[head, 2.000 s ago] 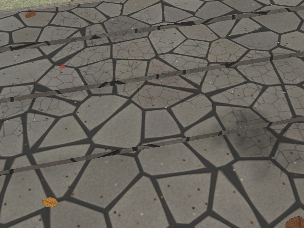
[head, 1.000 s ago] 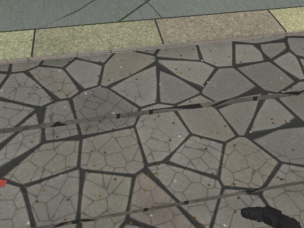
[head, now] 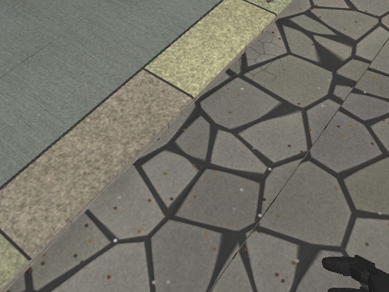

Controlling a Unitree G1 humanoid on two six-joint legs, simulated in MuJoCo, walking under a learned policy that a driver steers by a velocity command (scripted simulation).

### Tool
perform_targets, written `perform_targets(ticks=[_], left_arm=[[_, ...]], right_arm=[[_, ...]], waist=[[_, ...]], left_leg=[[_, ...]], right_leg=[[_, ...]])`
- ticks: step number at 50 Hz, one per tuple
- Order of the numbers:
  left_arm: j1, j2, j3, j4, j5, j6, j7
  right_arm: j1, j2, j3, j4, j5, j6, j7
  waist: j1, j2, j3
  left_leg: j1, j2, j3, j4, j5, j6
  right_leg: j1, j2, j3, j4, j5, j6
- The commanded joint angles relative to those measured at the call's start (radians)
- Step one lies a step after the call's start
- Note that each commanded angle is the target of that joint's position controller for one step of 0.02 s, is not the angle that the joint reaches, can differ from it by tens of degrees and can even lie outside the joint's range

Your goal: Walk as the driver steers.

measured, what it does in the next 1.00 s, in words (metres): walks ahead, turning left: right foot 0.04 m lower, then left foot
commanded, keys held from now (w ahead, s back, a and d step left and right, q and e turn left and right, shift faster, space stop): shift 0.10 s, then q+shift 0.62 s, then shift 0.06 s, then w+shift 0.10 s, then w+e+shift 0.12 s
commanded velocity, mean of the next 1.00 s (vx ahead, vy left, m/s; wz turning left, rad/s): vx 0.13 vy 0.00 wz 0.39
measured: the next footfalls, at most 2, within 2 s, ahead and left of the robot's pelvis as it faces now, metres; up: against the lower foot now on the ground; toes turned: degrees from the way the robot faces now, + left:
right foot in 0.26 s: +0.14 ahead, -0.08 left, -0.04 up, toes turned +3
left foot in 0.60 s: +0.08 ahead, +0.15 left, -0.01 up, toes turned +22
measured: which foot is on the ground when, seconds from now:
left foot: down 0.00-0.26, up 0.28-0.58, down 0.60-1.00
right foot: up 0.00-0.24, down 0.26-0.66, up 0.68-1.00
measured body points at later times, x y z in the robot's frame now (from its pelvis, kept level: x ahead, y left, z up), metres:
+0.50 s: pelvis +0.08 +0.02 +0.00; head +0.10 +0.01 +0.45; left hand +0.23 +0.27 -0.08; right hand +0.18 -0.26 -0.12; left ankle +0.04 +0.12 -0.64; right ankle +0.10 -0.08 -0.74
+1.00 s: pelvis +0.10 +0.05 +0.01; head +0.09 +0.04 +0.46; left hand +0.05 +0.35 -0.09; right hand +0.39 -0.07 -0.06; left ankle +0.04 +0.13 -0.73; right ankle +0.14 -0.02 -0.71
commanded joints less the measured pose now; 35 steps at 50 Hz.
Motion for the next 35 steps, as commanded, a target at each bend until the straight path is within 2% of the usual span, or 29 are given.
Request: perform_targets(ticks=[1,2,3,4,6,7,8,9,10,11,12,13,14,15,16,17,18,19,20,21,24,27,28,30,31,32,33,34,35], left_arm=[[0.010,0.064,-0.008,-0.085,0.027,-0.010,-0.008],[-0.009,0.043,-0.017,-0.094,0.031,-0.005,-0.017],[-0.029,0.029,-0.024,-0.109,0.041,0.006,-0.031],[0.002,0.008,-0.034,-0.097,0.046,0.023,-0.042],[0.017,-0.032,-0.057,-0.103,0.034,0.043,-0.050],[0.023,-0.050,-0.070,-0.101,0.028,0.047,-0.048],[0.035,-0.062,-0.080,-0.091,0.028,0.048,-0.044],[0.042,-0.067,-0.086,-0.083,0.035,0.047,-0.036],[0.053,-0.063,-0.089,-0.070,0.044,0.045,-0.029],[0.039,-0.037,-0.086,-0.067,0.055,0.040,-0.023],[0.023,-0.020,-0.086,-0.082,0.065,0.034,-0.019],[0.006,0.031,-0.084,-0.116,0.074,0.033,-0.012],[-0.097,0.096,-0.071,-0.170,0.062,0.043,0.006],[-0.167,0.124,-0.046,-0.182,0.067,0.050,0.025],[-0.229,0.059,-0.064,-0.186,0.057,0.042,0.027],[-0.268,0.011,-0.078,-0.198,0.057,0.035,0.027],[-0.276,-0.022,-0.087,-0.205,0.054,0.031,0.029],[-0.254,-0.027,-0.084,-0.201,0.046,0.020,0.037],[-0.226,-0.029,-0.081,-0.195,0.044,0.013,0.040],[-0.191,-0.025,-0.074,-0.185,0.044,0.008,0.043],[-0.115,-0.023,-0.058,-0.161,0.051,0.001,0.044],[-0.116,-0.002,-0.041,-0.159,0.056,0.000,0.026],[-0.109,0.012,-0.033,-0.154,0.057,0.000,0.017],[-0.089,0.038,-0.019,-0.141,0.048,0.002,0.002],[-0.090,0.041,-0.014,-0.135,0.036,0.008,-0.003],[-0.086,0.036,-0.013,-0.127,0.028,0.010,-0.009],[-0.138,0.013,-0.019,-0.160,0.026,0.012,-0.017],[-0.239,-0.062,-0.044,-0.225,0.040,0.019,-0.025],[-0.273,-0.070,-0.053,-0.233,0.060,0.019,-0.027]], right_arm=[[0.205,-0.103,-0.055,-0.027,0.007,-0.001,-0.010],[0.181,-0.072,-0.047,-0.005,0.013,0.000,-0.012],[0.175,-0.080,-0.050,0.015,0.015,-0.005,-0.014],[0.157,-0.097,-0.056,0.023,0.003,-0.004,-0.008],[0.140,-0.125,-0.067,0.036,-0.010,0.000,0.009],[0.142,-0.123,-0.070,0.048,-0.009,0.004,0.018],[0.145,-0.119,-0.072,0.059,0.000,0.015,0.026],[0.133,-0.118,-0.076,0.060,0.012,0.030,0.030],[0.121,-0.120,-0.082,0.057,0.020,0.047,0.033],[0.123,-0.118,-0.089,0.053,0.022,0.063,0.036],[0.135,-0.101,-0.089,0.049,0.027,0.074,0.040],[0.191,-0.049,-0.083,0.046,0.030,0.086,0.042],[0.305,-0.078,-0.093,0.064,0.013,0.093,0.028],[0.296,-0.120,-0.097,0.051,0.021,0.099,0.012],[0.284,-0.171,-0.116,0.061,0.017,0.106,0.005],[0.298,-0.184,-0.128,0.081,0.014,0.115,0.005],[0.322,-0.182,-0.132,0.097,0.014,0.122,0.010],[0.318,-0.179,-0.135,0.089,0.014,0.126,0.020],[0.310,-0.170,-0.136,0.086,0.019,0.127,0.029],[0.291,-0.149,-0.131,0.071,0.022,0.127,0.037],[0.234,-0.107,-0.118,0.027,0.021,0.133,0.058],[0.194,-0.079,-0.105,-0.015,0.031,0.139,0.076],[0.190,-0.083,-0.106,-0.026,0.036,0.138,0.079],[0.189,-0.099,-0.112,-0.045,0.040,0.131,0.081],[0.215,-0.088,-0.112,-0.038,0.035,0.120,0.077],[0.265,-0.103,-0.118,-0.009,0.029,0.107,0.066],[0.351,-0.192,-0.148,0.016,0.030,0.100,0.052],[0.423,-0.293,-0.173,0.006,0.030,0.097,0.038],[0.390,-0.299,-0.175,-0.048,0.019,0.096,0.016]], waist=[[-0.135,0.121,-0.481],[-0.113,0.090,-0.385],[-0.100,0.110,-0.336],[-0.076,0.115,-0.297],[-0.049,0.159,-0.269],[-0.044,0.181,-0.272],[-0.034,0.193,-0.273],[-0.016,0.181,-0.259],[-0.003,0.140,-0.240],[-0.007,0.079,-0.217],[-0.007,0.002,-0.190],[-0.029,-0.158,-0.182],[-0.106,-0.099,-0.133],[-0.096,-0.230,-0.140],[-0.125,-0.195,-0.057],[-0.139,-0.171,-0.047],[-0.138,-0.147,-0.061],[-0.133,-0.106,-0.089],[-0.125,-0.058,-0.107],[-0.111,-0.047,-0.125],[-0.071,-0.071,-0.163],[-0.056,-0.129,-0.176],[-0.050,-0.144,-0.185],[-0.052,-0.158,-0.196],[-0.081,-0.105,-0.192],[-0.113,0.017,-0.209],[-0.168,0.198,-0.230],[-0.213,0.370,-0.259],[-0.235,0.216,-0.322]], left_leg=[[0.751,0.363,-0.391,-0.132,0.595,0.245],[0.657,0.304,-0.310,-0.150,0.500,0.204],[0.565,0.265,-0.261,-0.175,0.410,0.180],[0.442,0.222,-0.193,-0.204,0.386,0.167],[0.273,0.193,-0.125,-0.244,0.376,0.164],[0.226,0.174,-0.110,-0.263,0.320,0.159],[0.191,0.151,-0.116,-0.275,0.212,0.151],[0.152,0.120,-0.126,-0.266,0.097,0.139],[0.100,0.091,-0.131,-0.240,-0.013,0.127],[0.033,0.052,-0.138,-0.172,-0.156,0.106],[-0.036,0.006,-0.137,-0.055,-0.336,0.075],[-0.095,-0.070,-0.080,0.252,-0.536,0.040],[-0.045,-0.100,-0.064,0.446,-0.519,0.019],[0.014,-0.051,-0.024,0.525,-0.492,-0.002],[0.001,-0.029,-0.013,0.645,-0.435,-0.025],[-0.022,-0.029,0.004,0.723,-0.394,-0.044],[-0.035,-0.017,0.017,0.774,-0.389,-0.058],[-0.043,0.003,0.008,0.798,-0.372,-0.059],[-0.060,0.010,0.011,0.786,-0.352,-0.062],[-0.086,0.019,0.011,0.750,-0.356,-0.064],[-0.107,0.056,0.009,0.549,-0.388,-0.067],[0.058,0.065,0.058,0.287,-0.432,-0.043],[0.120,0.050,0.092,0.221,-0.437,-0.032],[0.190,0.022,0.145,0.113,-0.411,-0.010],[0.244,-0.008,0.173,-0.006,-0.317,0.001],[0.355,-0.026,0.151,-0.106,-0.087,0.030],[0.540,0.077,-0.053,-0.132,0.177,0.109],[0.710,0.273,-0.365,-0.184,0.513,0.202],[0.758,0.309,-0.421,-0.187,0.513,0.279]], right_leg=[[-0.347,-0.077,-0.035,0.348,-0.080,0.059],[-0.360,-0.121,-0.044,0.259,-0.067,0.052],[-0.325,-0.150,-0.031,0.167,-0.055,0.048],[-0.234,-0.132,-0.085,0.095,-0.028,0.050],[-0.072,-0.133,-0.122,-0.106,0.028,0.035],[0.014,-0.149,-0.122,-0.215,0.112,0.026],[0.094,-0.164,-0.130,-0.308,0.227,0.019],[0.162,-0.173,-0.151,-0.402,0.338,0.016],[0.231,-0.158,-0.194,-0.477,0.417,0.019],[0.268,-0.149,-0.219,-0.488,0.386,0.022],[0.269,-0.223,-0.169,-0.533,0.331,0.010],[0.236,-0.460,0.069,-0.632,0.237,-0.026],[0.036,-0.565,0.095,-0.669,0.297,-0.077],[-0.128,-0.611,0.126,-0.758,0.089,-0.173],[-0.178,-0.539,0.075,-0.788,0.090,-0.185],[-0.156,-0.485,0.000,-0.772,0.178,-0.187],[-0.110,-0.467,-0.069,-0.746,0.310,-0.194],[-0.049,-0.482,-0.095,-0.710,0.416,-0.209],[0.012,-0.472,-0.124,-0.680,0.487,-0.214],[0.088,-0.481,-0.132,-0.652,0.552,-0.216],[0.244,-0.507,-0.157,-0.601,0.641,-0.203],[0.195,-0.511,-0.233,-0.571,0.642,-0.168],[0.175,-0.511,-0.256,-0.554,0.660,-0.158],[0.168,-0.521,-0.285,-0.495,0.687,-0.133],[0.146,-0.493,-0.335,-0.426,0.672,-0.091],[0.081,-0.443,-0.395,-0.312,0.619,-0.023],[-0.132,-0.361,-0.435,-0.107,0.413,0.052],[-0.440,-0.254,-0.373,0.123,-0.173,0.105],[-0.541,-0.242,-0.219,0.247,-0.191,0.115]])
